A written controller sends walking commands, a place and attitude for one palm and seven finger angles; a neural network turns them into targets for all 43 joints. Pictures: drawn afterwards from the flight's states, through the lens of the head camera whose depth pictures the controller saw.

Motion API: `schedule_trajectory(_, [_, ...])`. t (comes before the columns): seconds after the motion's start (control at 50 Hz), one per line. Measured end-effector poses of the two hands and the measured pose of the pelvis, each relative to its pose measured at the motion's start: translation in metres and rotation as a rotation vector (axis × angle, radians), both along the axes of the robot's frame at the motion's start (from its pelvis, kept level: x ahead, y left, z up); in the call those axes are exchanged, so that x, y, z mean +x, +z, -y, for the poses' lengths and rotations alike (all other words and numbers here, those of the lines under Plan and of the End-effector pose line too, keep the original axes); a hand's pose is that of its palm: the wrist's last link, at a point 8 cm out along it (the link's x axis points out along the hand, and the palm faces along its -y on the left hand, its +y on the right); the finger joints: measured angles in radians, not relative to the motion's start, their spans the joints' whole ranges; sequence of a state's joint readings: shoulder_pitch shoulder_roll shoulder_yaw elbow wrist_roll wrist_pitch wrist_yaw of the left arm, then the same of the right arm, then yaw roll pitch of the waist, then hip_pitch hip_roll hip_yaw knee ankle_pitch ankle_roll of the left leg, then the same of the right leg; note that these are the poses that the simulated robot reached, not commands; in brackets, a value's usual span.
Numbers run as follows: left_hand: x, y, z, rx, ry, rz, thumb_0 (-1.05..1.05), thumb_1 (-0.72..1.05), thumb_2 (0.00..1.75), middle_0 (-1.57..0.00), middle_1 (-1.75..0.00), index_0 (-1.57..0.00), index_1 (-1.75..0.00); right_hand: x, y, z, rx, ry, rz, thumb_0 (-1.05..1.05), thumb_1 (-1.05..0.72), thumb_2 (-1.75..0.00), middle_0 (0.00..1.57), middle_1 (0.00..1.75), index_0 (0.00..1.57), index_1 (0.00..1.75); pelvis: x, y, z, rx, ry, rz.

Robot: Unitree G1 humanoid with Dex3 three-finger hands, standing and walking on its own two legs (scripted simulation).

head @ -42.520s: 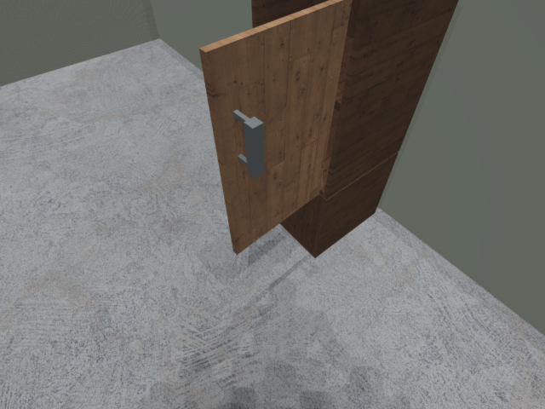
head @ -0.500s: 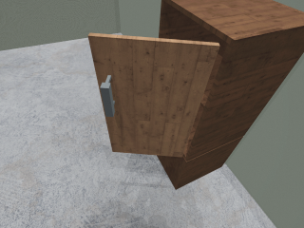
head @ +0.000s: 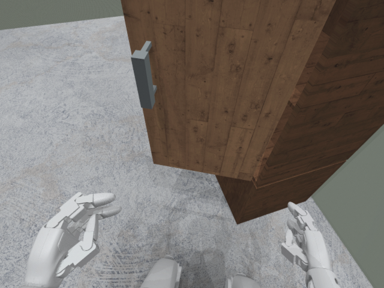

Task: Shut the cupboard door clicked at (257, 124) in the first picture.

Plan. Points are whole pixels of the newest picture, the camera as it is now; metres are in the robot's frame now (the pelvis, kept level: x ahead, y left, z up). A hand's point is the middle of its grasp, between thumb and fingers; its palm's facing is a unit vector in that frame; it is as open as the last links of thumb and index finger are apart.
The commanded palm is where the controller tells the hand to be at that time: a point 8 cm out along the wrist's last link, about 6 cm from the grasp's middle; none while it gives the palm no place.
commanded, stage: raise the hand and make a fist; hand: left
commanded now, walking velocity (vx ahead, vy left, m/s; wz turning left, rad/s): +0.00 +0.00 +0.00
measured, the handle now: (147, 75) +0.49 +0.18 +0.16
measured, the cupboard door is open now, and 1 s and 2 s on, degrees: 61 61 61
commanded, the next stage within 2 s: bring the fist close to the handle in 1.34 s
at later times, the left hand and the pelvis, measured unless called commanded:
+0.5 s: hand (95, 210) +0.21 +0.19 +0.12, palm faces -0.05 -1.00 -0.04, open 3.3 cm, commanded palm +0.19 +0.25 +0.13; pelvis +0.01 +0.02 +0.04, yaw -1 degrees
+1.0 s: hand (89, 167) +0.26 +0.20 +0.17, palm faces -0.02 -1.00 -0.06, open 3.1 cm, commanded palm +0.23 +0.25 +0.17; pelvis +0.03 +0.01 +0.06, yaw +0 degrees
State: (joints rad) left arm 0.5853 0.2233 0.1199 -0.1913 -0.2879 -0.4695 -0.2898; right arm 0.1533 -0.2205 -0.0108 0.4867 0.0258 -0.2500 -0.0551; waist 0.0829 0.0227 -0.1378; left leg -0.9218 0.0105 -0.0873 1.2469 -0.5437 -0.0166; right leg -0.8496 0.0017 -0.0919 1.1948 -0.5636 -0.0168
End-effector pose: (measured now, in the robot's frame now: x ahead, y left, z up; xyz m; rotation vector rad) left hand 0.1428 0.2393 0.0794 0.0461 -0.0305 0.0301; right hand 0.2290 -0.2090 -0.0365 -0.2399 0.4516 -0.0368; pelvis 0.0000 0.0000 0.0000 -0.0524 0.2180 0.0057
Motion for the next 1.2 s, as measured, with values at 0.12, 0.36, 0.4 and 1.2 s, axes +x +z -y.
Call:
schedule_trajectory(0.12, [0.035, 0.009, 0.01, -0.007, -0.116, -0.078, 0.02, 0.9, 0.9, -0.66, -0.81, -0.67, -0.81, -0.026, -0.018, -0.012, 0.085, -0.065, -0.124, 0.02, -0.9, -0.89, 0.21, 0.3, 0.21, 0.3, 0.005, 0.01, -0.002, 0.007, -0.012, -0.005])
schedule_trajectory(0.36, [0.04, 0.031, -0.007, -0.007, -0.059, -0.05, 0.02, 0.9, 0.9, -0.88, -1.05, -0.89, -1.05, -0.065, -0.002, 0.023, -0.001, -0.172, -0.189, 0.02, -0.9, -0.89, 0.21, 0.3, 0.21, 0.3, 0.013, 0.028, -0.011, 0.017, -0.021, 0.015])
schedule_trajectory(0.4, [0.042, 0.032, -0.006, -0.008, -0.074, -0.047, 0.02, 0.9, 0.9, -0.92, -1.09, -0.93, -1.09, -0.064, 0.004, 0.027, -0.017, -0.18, -0.175, 0.02, -0.9, -0.89, 0.21, 0.3, 0.21, 0.3, 0.013, 0.029, -0.013, 0.016, -0.021, 0.023])
schedule_trajectory(1.2, [0.097, 0.086, -0.015, 0.01, -0.05, -0.013, 0.02, 0.9, 0.9, -1.3, -1.5, -1.3, -1.5, -0.043, 0.049, 0.021, 0.006, -0.131, -0.088, 0.02, -0.9, -0.89, 0.21, 0.3, 0.21, 0.3, 0.032, 0.067, -0.012, 0.029, -0.019, 0.124])
